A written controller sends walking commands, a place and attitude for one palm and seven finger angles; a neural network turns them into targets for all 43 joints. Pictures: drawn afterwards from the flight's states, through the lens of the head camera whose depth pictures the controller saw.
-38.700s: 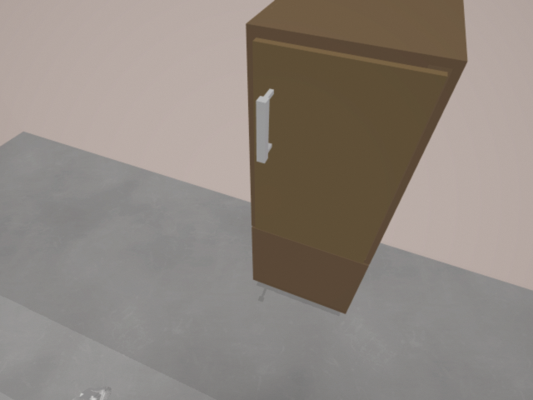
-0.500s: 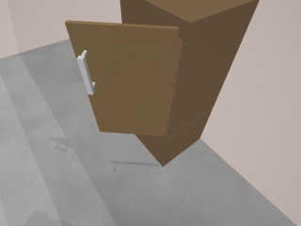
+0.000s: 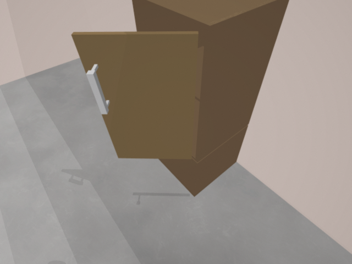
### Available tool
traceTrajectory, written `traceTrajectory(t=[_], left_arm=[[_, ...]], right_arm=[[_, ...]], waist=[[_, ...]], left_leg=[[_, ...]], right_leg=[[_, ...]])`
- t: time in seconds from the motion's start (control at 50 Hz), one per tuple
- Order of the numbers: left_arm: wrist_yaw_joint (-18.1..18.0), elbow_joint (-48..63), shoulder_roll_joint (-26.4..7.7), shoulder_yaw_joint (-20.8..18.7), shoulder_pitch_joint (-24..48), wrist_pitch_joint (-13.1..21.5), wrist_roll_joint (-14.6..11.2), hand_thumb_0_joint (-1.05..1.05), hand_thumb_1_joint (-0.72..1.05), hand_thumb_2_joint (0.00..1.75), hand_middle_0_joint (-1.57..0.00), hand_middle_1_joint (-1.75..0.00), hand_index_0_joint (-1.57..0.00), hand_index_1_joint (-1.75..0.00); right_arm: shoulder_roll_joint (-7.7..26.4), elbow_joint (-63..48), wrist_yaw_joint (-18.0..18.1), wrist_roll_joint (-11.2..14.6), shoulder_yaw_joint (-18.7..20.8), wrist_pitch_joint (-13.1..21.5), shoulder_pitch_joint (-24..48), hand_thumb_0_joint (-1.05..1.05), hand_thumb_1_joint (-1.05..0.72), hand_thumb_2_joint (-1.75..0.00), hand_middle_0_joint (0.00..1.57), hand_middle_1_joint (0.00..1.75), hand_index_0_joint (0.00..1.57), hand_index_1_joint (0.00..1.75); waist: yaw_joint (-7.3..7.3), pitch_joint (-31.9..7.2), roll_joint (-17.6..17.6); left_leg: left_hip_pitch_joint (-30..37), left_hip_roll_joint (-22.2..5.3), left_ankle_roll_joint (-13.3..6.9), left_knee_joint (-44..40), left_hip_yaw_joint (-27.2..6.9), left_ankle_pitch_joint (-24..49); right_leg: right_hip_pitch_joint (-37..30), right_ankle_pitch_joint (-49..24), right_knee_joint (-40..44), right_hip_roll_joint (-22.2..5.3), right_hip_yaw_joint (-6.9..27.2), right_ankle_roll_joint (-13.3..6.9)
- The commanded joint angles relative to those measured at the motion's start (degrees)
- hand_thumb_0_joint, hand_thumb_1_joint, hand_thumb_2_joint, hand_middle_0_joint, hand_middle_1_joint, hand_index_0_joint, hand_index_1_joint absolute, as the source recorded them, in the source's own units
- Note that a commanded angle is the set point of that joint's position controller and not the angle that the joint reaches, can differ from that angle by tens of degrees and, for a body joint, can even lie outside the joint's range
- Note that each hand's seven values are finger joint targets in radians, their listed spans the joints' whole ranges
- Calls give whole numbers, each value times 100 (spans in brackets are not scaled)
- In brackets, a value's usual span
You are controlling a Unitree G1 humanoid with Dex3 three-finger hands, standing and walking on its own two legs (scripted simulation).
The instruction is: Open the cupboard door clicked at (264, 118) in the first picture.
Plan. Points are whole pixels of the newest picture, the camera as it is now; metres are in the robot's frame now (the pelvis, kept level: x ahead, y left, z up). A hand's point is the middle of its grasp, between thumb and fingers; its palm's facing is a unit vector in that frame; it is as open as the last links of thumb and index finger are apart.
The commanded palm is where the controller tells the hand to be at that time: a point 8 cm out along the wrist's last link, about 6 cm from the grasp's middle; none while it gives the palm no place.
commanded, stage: look again from close up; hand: left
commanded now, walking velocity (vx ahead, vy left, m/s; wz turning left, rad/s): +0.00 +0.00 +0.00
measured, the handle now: (100, 90) +0.61 +0.29 +0.06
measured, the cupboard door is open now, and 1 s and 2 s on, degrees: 48 48 48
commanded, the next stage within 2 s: shuffle to correct the standing spot in 0.14 s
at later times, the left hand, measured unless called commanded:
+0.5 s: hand out of the picture +0.00 +0.18 -0.18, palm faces +0.04 -0.98 -0.19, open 7.4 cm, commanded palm none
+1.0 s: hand out of the picture +0.09 +0.21 -0.15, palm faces +0.07 -0.97 -0.24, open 7.3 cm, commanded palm none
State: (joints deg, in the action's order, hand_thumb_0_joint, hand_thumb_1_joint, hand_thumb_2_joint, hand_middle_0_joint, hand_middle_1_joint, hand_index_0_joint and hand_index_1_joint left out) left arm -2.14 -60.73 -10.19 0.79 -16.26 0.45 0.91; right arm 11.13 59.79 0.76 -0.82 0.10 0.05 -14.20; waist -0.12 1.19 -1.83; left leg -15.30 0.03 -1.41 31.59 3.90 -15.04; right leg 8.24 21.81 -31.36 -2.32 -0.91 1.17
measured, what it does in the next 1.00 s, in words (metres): steps on the spot: right foot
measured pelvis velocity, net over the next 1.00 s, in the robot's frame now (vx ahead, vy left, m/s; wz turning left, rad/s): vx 0.08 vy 0.03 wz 0.01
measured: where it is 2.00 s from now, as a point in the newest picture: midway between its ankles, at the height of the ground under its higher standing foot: outside the picture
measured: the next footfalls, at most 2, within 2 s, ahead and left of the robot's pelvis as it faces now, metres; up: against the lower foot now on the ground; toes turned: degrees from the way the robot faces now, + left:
right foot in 0.78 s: +0.07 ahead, -0.08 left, +0.00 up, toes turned -8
left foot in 1.18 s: +0.19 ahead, +0.20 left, +0.00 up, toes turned +8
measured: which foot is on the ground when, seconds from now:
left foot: down 0.00-0.78, up 0.80-1.00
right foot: down 0.00-0.54, up 0.56-0.76, down 0.78-1.00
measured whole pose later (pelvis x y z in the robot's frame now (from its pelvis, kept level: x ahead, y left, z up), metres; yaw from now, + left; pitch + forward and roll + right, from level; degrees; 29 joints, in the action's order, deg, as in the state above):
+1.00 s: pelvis +0.08 +0.03 +0.01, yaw +1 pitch +1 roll +3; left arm -1.6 -58.1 -8.6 -1.6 -17.3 2.0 1.6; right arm 10.6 58.6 -0.7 -1.0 1.9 -2.3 -13.5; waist 1.6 1.6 0.6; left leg -29.3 -2.0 1.6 59.5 3.2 -19.8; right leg 9.9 18.5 -27.6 -5.5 -7.5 -0.9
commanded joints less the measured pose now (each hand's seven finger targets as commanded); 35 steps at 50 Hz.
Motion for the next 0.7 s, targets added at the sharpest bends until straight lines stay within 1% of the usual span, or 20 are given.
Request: traceTrajectory(t=[0.0, 0.14, 0.2, 0.22, 0.28, 0.32, 0.36, 0.38, 0.4, 0.42, 0.44, 0.46, 0.48, 0.5, 0.52, 0.54, 0.56, 0.58, 0.62, 0.68], left_arm=[[-19, 258, -744, -140, -266, 59, -2, 0, 90, 90, -20, -30, -20, -30], [8, 230, -844, -158, -270, 91, -11, 0, 90, 90, -20, -30, -20, -30], [11, 206, -885, -164, -236, 99, -6, 0, 90, 90, -20, -30, -20, -30], [16, 181, -890, -167, -226, 98, -8, 0, 90, 90, -20, -30, -20, -30], [24, 153, -856, -191, -344, 74, 25, 0, 90, 90, -20, -30, -20, -30], [34, 140, -947, -233, -399, 46, 27, 0, 90, 90, -20, -30, -20, -30], [41, 166, -1057, -293, -456, 23, 35, 0, 90, 90, -20, -30, -20, -30], [36, 178, -1099, -329, -537, 26, 48, 0, 90, 90, -20, -30, -20, -30], [26, 197, -1113, -356, -542, 27, 55, 0, 90, 90, -20, -30, -20, -30], [24, 212, -1134, -378, -520, 28, 64, 0, 90, 90, -20, -30, -20, -30], [23, 226, -1104, -394, -488, 27, 70, 0, 90, 90, -20, -30, -20, -30], [25, 256, -1069, -404, -447, 16, 73, 0, 90, 90, -20, -30, -20, -30], [33, 297, -964, -390, -403, -10, 82, 0, 90, 90, -20, -30, -20, -30], [37, 327, -790, -372, -393, -35, 78, 0, 90, 90, -20, -30, -20, -30], [41, 378, -581, -335, -313, -40, 77, 0, 90, 90, -20, -30, -20, -30], [28, 489, -488, -294, -84, -35, 84, 0, 90, 90, -20, -30, -20, -30], [26, 570, -492, -288, 59, -27, 86, 0, 90, 90, -20, -30, -20, -30], [45, 594, -467, -297, 173, -9, 74, 0, 90, 90, -20, -30, -20, -30], [76, 547, -314, -299, 111, -17, 51, 0, 90, 90, -20, -30, -20, -30], [112, 437, -115, -265, -246, -29, 49, 0, 90, 90, -20, -30, -20, -30]], right_arm=[[608, -227, 30, 2, 92, 138, -77, 0, -90, -90, 20, 30, 20, 30], [631, -112, 45, 11, 95, 184, -30, 0, -90, -90, 20, 30, 20, 30], [667, -72, 53, 21, 101, 184, 6, 0, -90, -90, 20, 30, 20, 30], [665, -45, 53, 19, 104, 183, 20, 0, -90, -90, 20, 30, 20, 30], [565, -15, 25, 3, 90, 144, -54, 0, -90, -90, 20, 30, 20, 30], [485, -63, -6, -13, 87, 97, -12, 0, -90, -90, 20, 30, 20, 30], [427, -147, -29, -32, 94, 55, 11, 0, -90, -90, 20, 30, 20, 30], [419, -186, -32, -38, 97, 49, 36, 0, -90, -90, 20, 30, 20, 30], [420, -213, -34, -41, 109, 53, 35, 0, -90, -90, 20, 30, 20, 30], [405, -235, -37, -40, 113, 66, -30, 0, -90, -90, 20, 30, 20, 30], [406, -226, -33, -37, 111, 89, -121, 0, -90, -90, 20, 30, 20, 30], [423, -171, -29, -26, 112, 114, -303, 0, -90, -90, 20, 30, 20, 30], [529, -105, -26, -19, 123, 137, -533, 0, -90, -90, 20, 30, 20, 30], [721, -57, -12, -39, 159, 156, -742, 0, -90, -90, 20, 30, 20, 30], [936, 4, 23, -64, 211, 156, -1038, 0, -90, -90, 20, 30, 20, 30], [943, 40, 58, -58, 227, 140, -1298, 0, -90, -90, 20, 30, 20, 30], [877, 21, 83, -46, 204, 156, -1346, 0, -90, -90, 20, 30, 20, 30], [728, -42, 91, -25, 172, 174, -1203, 0, -90, -90, 20, 30, 20, 30], [706, -207, 82, -74, 161, 167, -787, 0, -90, -90, 20, 30, 20, 30], [698, -294, 77, -62, 166, 155, -450, 0, -90, -90, 20, 30, 20, 30]], waist=[[27, 373, 378], [58, 3, 254], [49, 50, 295], [53, 46, 217], [93, 131, 342], [127, 378, 483], [154, 621, 841], [193, 622, 992], [189, 686, 967], [166, 695, 994], [125, 635, 860], [58, 511, 675], [-15, 394, 298], [-52, 246, -346], [-138, 156, -1173], [-252, 186, -1394], [-257, 202, -1213], [-190, 225, -752], [-32, 49, -484], [229, -190, -283]], left_leg=[[126, -516, -111, -797, -586, 467], [378, -552, -84, -705, -506, 922], [389, -569, -71, -675, -491, 1024], [397, -568, -59, -691, -487, 990], [228, -446, -34, -507, -345, 440], [-157, -279, 39, -284, -156, -77], [-496, -172, 111, 103, 38, -420], [-642, -161, 120, 306, 82, -455], [-705, -181, 120, 417, 97, -464], [-640, -184, 115, 384, 97, -421], [-410, -189, 100, 145, 108, -250], [-31, -217, 66, -144, 74, 135], [365, -348, -28, -288, -126, 686], [712, -739, -268, -523, -651, 1161], [1115, -1302, -685, -926, -1410, 1599], [1349, -1607, -1074, -1298, -1914, 1987], [1380, -1738, -1310, -1297, -2005, 2305], [1186, -1744, -1389, -1242, -1878, 2518], [747, -1588, -1307, -1207, -1473, 2464], [226, -1245, -1085, -1049, -922, 2073]], right_leg=[[690, -515, 779, -270, 361, -289], [502, -1076, 809, -336, 414, -296], [493, -1269, 837, -346, 428, -301], [503, -1229, 854, -353, 426, -297], [461, -646, 925, -421, 601, -383], [495, -102, 1174, -660, 896, -524], [570, 209, 1466, -1011, 1266, -729], [436, -4, 1514, -1152, 1420, -821], [442, -293, 1474, -1291, 1473, -901], [473, -592, 1356, -1311, 1384, -923], [503, -952, 1131, -1239, 1220, -894], [595, -1102, 820, -1024, 916, -780], [750, -908, 394, -675, 509, -608], [1042, -377, -229, -259, 14, -424], [1582, 551, -1102, 116, -509, -285], [2171, 1539, -2013, 225, -479, -264], [2438, 1633, -2613, 54, -281, -318], [2410, 1499, -2790, -89, -211, -354], [1947, 1204, -2603, -183, -258, -339], [900, 409, -1337, -57, -495, -262]])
